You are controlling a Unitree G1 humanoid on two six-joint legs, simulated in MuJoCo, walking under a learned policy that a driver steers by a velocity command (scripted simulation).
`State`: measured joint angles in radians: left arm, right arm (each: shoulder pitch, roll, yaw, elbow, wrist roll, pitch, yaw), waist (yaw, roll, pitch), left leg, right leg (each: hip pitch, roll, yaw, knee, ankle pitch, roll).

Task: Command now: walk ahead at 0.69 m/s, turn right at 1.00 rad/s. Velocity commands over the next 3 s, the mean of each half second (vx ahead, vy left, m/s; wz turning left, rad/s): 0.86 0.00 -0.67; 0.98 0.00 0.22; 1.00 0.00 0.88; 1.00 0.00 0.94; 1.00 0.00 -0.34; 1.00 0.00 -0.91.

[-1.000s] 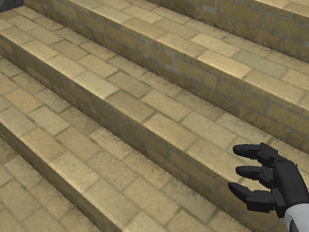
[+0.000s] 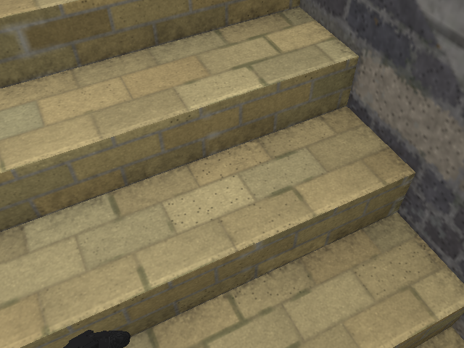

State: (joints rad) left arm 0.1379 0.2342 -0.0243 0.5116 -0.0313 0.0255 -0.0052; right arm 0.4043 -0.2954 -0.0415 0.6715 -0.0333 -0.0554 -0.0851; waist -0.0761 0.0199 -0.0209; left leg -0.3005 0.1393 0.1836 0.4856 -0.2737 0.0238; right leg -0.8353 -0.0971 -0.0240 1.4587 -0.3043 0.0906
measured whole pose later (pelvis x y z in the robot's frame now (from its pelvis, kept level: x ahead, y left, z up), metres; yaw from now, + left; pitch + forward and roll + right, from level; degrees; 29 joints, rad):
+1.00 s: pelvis +0.48 -0.30 +0.17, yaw -6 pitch +2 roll +1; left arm -0.04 0.07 -0.10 0.50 0.02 -0.14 0.01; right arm 0.36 -0.19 -0.01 0.77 0.00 -0.07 -0.05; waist 0.01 0.01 -0.02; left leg -0.35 -0.10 -0.07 0.80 -0.23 0.08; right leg -0.53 -0.03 0.03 0.59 0.13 -0.04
